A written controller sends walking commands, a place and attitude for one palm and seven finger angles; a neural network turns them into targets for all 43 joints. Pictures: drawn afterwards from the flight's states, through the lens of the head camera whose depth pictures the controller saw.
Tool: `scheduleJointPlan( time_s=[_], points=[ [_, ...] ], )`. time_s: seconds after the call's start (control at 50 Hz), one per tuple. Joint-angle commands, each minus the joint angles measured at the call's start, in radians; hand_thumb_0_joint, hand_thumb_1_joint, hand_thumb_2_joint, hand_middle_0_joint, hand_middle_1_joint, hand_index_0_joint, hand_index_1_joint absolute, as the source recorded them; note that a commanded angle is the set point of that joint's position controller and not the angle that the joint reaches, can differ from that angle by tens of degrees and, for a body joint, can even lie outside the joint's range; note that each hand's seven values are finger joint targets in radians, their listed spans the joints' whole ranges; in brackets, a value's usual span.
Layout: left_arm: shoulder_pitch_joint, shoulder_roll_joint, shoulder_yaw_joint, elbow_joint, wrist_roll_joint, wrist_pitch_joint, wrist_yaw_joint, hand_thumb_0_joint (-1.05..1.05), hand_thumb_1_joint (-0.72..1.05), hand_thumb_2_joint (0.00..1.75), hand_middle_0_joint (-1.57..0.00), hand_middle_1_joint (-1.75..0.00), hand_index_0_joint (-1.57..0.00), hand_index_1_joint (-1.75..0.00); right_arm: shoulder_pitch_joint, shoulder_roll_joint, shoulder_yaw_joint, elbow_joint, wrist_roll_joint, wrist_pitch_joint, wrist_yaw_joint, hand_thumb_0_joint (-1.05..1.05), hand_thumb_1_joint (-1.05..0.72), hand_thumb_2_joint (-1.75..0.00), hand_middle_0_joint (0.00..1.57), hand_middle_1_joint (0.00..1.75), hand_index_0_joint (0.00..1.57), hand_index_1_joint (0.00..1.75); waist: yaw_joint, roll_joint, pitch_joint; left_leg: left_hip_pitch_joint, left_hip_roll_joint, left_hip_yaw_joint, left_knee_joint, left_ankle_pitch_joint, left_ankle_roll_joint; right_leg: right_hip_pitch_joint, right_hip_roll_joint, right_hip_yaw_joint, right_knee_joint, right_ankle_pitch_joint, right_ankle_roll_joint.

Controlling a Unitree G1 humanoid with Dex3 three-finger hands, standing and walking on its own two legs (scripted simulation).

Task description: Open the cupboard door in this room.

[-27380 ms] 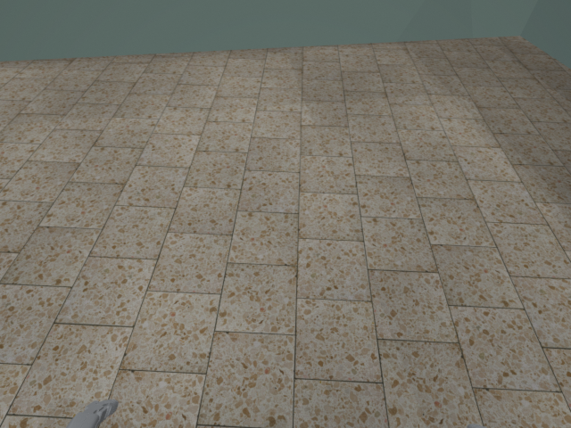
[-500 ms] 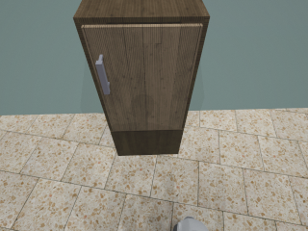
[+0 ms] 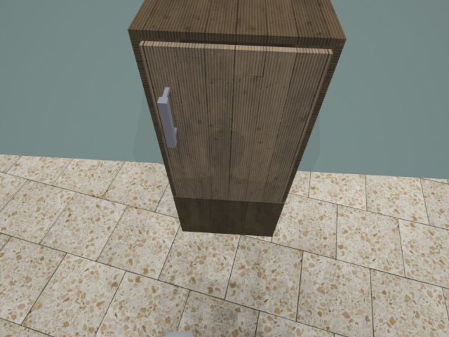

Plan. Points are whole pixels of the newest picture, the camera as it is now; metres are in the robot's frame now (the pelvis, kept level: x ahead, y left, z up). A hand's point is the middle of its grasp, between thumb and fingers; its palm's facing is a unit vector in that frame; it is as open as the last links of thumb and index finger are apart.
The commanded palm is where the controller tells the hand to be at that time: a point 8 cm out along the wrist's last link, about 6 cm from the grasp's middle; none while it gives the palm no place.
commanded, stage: come to a stop and stand still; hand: left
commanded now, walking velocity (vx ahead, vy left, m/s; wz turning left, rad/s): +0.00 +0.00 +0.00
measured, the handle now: (169, 118) +0.57 +0.19 +0.01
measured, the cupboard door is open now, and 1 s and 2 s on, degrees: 0 0 0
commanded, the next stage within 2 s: look again from close up in 0.88 s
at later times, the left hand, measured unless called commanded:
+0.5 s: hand out of the picture -0.01 +0.20 -0.16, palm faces +0.00 -0.97 -0.22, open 7.3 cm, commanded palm none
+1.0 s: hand out of the picture -0.06 +0.15 -0.17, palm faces +0.01 -0.99 -0.16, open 7.3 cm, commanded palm none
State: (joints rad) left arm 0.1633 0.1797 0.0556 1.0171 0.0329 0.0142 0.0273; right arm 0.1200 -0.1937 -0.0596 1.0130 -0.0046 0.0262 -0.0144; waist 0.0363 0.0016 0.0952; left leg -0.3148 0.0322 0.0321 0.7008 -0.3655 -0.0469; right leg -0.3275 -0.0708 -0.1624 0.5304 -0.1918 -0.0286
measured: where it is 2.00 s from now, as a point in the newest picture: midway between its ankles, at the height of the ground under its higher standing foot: outside the picture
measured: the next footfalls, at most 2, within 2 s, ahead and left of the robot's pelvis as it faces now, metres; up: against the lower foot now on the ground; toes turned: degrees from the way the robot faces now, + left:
left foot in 0.02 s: +0.03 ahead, +0.13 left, +0.00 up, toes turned +3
right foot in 0.36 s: -0.02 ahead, -0.11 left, +0.00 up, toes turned -4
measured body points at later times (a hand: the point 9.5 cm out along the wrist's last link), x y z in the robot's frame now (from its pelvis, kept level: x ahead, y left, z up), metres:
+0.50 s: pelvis -0.03 +0.02 +0.01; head -0.02 +0.00 +0.46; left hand -0.01 +0.25 -0.14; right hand -0.01 -0.21 -0.16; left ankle -0.01 +0.12 -0.73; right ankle -0.06 -0.11 -0.73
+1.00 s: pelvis -0.04 +0.00 +0.01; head -0.02 -0.01 +0.46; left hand -0.06 +0.20 -0.15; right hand -0.08 -0.21 -0.15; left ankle -0.01 +0.12 -0.73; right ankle -0.06 -0.11 -0.73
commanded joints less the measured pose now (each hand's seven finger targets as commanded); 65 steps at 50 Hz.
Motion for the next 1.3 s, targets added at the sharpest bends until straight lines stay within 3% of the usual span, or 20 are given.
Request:
scheduleJointPlan(
  time_s=[0.0,0.02,0.04,0.08,0.14,0.26,0.3,0.34,0.38,0.42,0.6,0.74,0.94,0.96,0.98,1.0,1.02,1.1,1.18,1.28],
  points=[
    [0.062,0.129,0.022,-0.037,-0.017,0.001,0.008,0.0,0.9,0.9,-0.2,-0.3,-0.2,-0.3,0.175,-0.084,-0.009,0.004,-0.006,-0.025,-0.001,0.0,-0.9,-0.9,0.2,0.3,0.2,0.3,-0.039,0.017,-0.177,0.242,0.104,-0.097,-0.342,0.268,0.04,0.004,-0.111,0.144,0.023,0.072,-0.023],
    [0.082,0.078,0.008,-0.049,-0.022,0.005,0.005,0.0,0.9,0.9,-0.2,-0.3,-0.2,-0.3,0.144,-0.15,-0.016,-0.023,-0.017,-0.029,-0.004,0.0,-0.9,-0.9,0.2,0.3,0.2,0.3,-0.029,0.231,-0.134,0.177,0.281,-0.281,-0.415,0.448,0.112,-0.059,-0.015,0.065,0.112,-0.176,0.034],
    [0.068,0.076,0.005,-0.043,-0.02,0.01,0.007,0.0,0.9,0.9,-0.2,-0.3,-0.2,-0.3,0.091,-0.161,-0.014,-0.037,-0.019,-0.021,-0.007,0.0,-0.9,-0.9,0.2,0.3,0.2,0.3,-0.028,0.242,-0.093,0.069,0.325,-0.282,-0.463,0.467,0.183,-0.031,0.01,0.106,0.238,-0.336,0.04],
    [0.062,0.089,0.006,-0.016,-0.018,0.025,0.006,0.0,0.9,0.9,-0.2,-0.3,-0.2,-0.3,0.032,-0.115,0.002,-0.035,-0.019,-0.029,-0.026,0.0,-0.9,-0.9,0.2,0.3,0.2,0.3,-0.009,0.242,-0.056,0.046,0.255,-0.209,-0.467,0.522,0.194,-0.025,0.007,0.182,0.35,-0.301,0.042],
    [0.104,0.081,-0.001,0.018,-0.017,0.012,0.0,0.0,0.9,0.9,-0.2,-0.3,-0.2,-0.3,0.037,-0.099,0.007,-0.022,-0.013,-0.035,-0.028,0.0,-0.9,-0.9,0.2,0.3,0.2,0.3,-0.004,0.153,-0.101,0.17,0.209,-0.131,-0.405,0.592,0.194,-0.051,0.014,0.174,0.362,-0.255,0.05],
    [0.085,0.058,-0.028,0.037,-0.023,-0.007,0.002,0.0,0.9,0.9,-0.2,-0.3,-0.2,-0.3,0.133,-0.109,-0.002,0.04,-0.007,-0.042,-0.027,0.0,-0.9,-0.9,0.2,0.3,0.2,0.3,-0.048,0.124,-0.156,0.339,0.193,-0.135,-0.352,0.746,0.183,0.026,0.009,0.127,0.037,-0.211,0.068],
    [0.132,0.071,-0.029,0.065,-0.023,-0.015,0.006,0.0,0.9,0.9,-0.2,-0.3,-0.2,-0.3,0.13,-0.099,0.0,0.052,0.001,-0.043,-0.025,0.0,-0.9,-0.9,0.2,0.3,0.2,0.3,-0.028,0.09,-0.158,0.294,0.159,-0.128,-0.318,0.668,0.143,0.135,0.0,0.132,-0.148,-0.048,0.062],
    [0.155,0.097,-0.031,0.088,-0.021,-0.025,0.014,0.0,0.9,0.9,-0.2,-0.3,-0.2,-0.3,0.124,-0.061,0.009,0.052,0.009,-0.045,-0.022,0.0,-0.9,-0.9,0.2,0.3,0.2,0.3,-0.037,0.002,-0.146,0.192,0.098,-0.077,-0.291,0.47,0.076,0.228,-0.076,0.209,-0.187,0.19,0.028],
    [0.136,0.103,-0.038,0.084,-0.022,-0.023,0.014,0.0,0.9,0.9,-0.2,-0.3,-0.2,-0.3,0.126,-0.052,0.012,0.055,0.007,-0.044,-0.015,0.0,-0.9,-0.9,0.2,0.3,0.2,0.3,-0.044,0.009,-0.096,0.177,0.067,-0.071,-0.342,0.333,0.06,0.182,-0.102,0.195,-0.17,0.167,0.014],
    [0.129,0.087,-0.037,0.088,-0.021,-0.027,0.013,0.0,0.9,0.9,-0.2,-0.3,-0.2,-0.3,0.127,-0.058,0.014,0.069,-0.001,-0.038,-0.016,0.0,-0.9,-0.9,0.2,0.3,0.2,0.3,-0.044,-0.116,-0.078,0.198,0.072,-0.058,-0.329,0.329,0.057,0.148,-0.074,0.196,-0.174,0.149,0.015],
    [0.153,0.076,-0.044,0.087,-0.024,-0.023,0.014,0.0,0.9,0.9,-0.2,-0.3,-0.2,-0.3,0.179,-0.039,0.032,0.112,-0.002,-0.029,-0.01,0.0,-0.9,-0.9,0.2,0.3,0.2,0.3,-0.037,-0.016,0.058,0.142,0.059,-0.059,-0.398,0.11,0.052,0.061,-0.051,0.212,-0.261,-0.145,0.014],
    [0.174,0.062,-0.043,0.086,-0.027,-0.027,0.012,0.0,0.9,0.9,-0.2,-0.3,-0.2,-0.3,0.228,-0.016,0.034,0.125,-0.004,-0.03,-0.014,0.0,-0.9,-0.9,0.2,0.3,0.2,0.3,-0.043,-0.014,0.023,0.15,0.057,-0.049,-0.374,0.135,0.05,0.056,-0.049,0.224,-0.269,-0.161,0.007],
    [0.217,0.025,-0.045,0.104,-0.027,-0.034,0.016,0.0,0.9,0.9,-0.2,-0.3,-0.2,-0.3,0.249,0.0,0.034,0.134,0.0,-0.04,-0.023,0.0,-0.9,-0.9,0.2,0.3,0.2,0.3,-0.042,-0.009,-0.003,0.169,0.072,-0.052,-0.359,0.212,0.055,0.082,-0.04,0.209,-0.247,-0.053,0.007],
    [0.277,0.053,-0.051,0.119,-0.005,-0.067,0.048,0.0,0.9,0.9,-0.2,-0.3,-0.2,-0.3,0.124,-0.036,0.046,0.061,-0.002,-0.061,-0.007,0.0,-0.9,-0.9,0.2,0.3,0.2,0.3,0.005,-0.023,-0.003,0.065,0.074,-0.02,-0.122,0.273,0.031,0.101,-0.098,0.283,-0.215,0.404,0.016],
    [0.225,0.1,-0.042,0.067,-0.014,-0.074,0.041,0.0,0.9,0.9,-0.2,-0.3,-0.2,-0.3,0.208,0.011,0.044,0.029,-0.005,-0.046,-0.001,0.0,-0.9,-0.9,0.2,0.3,0.2,0.3,-0.072,-0.037,-0.074,0.067,0.035,-0.024,-0.143,0.069,0.043,0.113,-0.141,0.298,-0.222,0.212,-0.023],
    [0.184,0.106,-0.034,0.048,-0.011,-0.078,0.032,0.0,0.9,0.9,-0.2,-0.3,-0.2,-0.3,0.203,0.015,0.043,0.038,-0.014,-0.04,0.005,0.0,-0.9,-0.9,0.2,0.3,0.2,0.3,-0.062,0.005,-0.049,0.09,0.032,-0.016,-0.155,0.079,0.04,0.07,-0.135,0.287,-0.222,0.087,-0.041],
    [0.174,0.089,-0.038,0.047,-0.013,-0.077,0.03,0.0,0.9,0.9,-0.2,-0.3,-0.2,-0.3,0.234,0.004,0.044,0.038,-0.014,-0.042,0.005,0.0,-0.9,-0.9,0.2,0.3,0.2,0.3,-0.078,-0.005,-0.063,0.101,0.037,-0.021,-0.169,0.114,0.043,0.04,-0.101,0.262,-0.213,-0.068,-0.048],
    [0.201,0.043,-0.043,0.034,-0.014,-0.063,0.025,0.0,0.9,0.9,-0.2,-0.3,-0.2,-0.3,0.248,-0.018,0.046,0.021,-0.014,-0.06,-0.004,0.0,-0.9,-0.9,0.2,0.3,0.2,0.3,-0.057,0.055,-0.06,0.074,0.066,-0.064,-0.23,0.241,0.072,0.069,-0.021,0.201,-0.115,-0.053,-0.027],
    [0.21,0.042,-0.041,0.03,-0.015,-0.049,0.021,0.0,0.9,0.9,-0.2,-0.3,-0.2,-0.3,0.223,-0.043,0.045,0.008,-0.011,-0.061,-0.011,0.0,-0.9,-0.9,0.2,0.3,0.2,0.3,-0.042,-0.021,-0.014,0.035,0.073,-0.081,-0.271,0.216,0.085,0.074,-0.008,0.194,-0.1,-0.053,-0.014],
    [0.207,0.064,-0.038,0.016,-0.015,-0.04,0.019,0.0,0.9,0.9,-0.2,-0.3,-0.2,-0.3,0.2,-0.066,0.045,0.008,-0.012,-0.064,-0.012,0.0,-0.9,-0.9,0.2,0.3,0.2,0.3,-0.031,-0.008,-0.009,0.038,0.078,-0.085,-0.303,0.215,0.093,0.086,-0.011,0.185,-0.094,-0.036,-0.004]
  ],
)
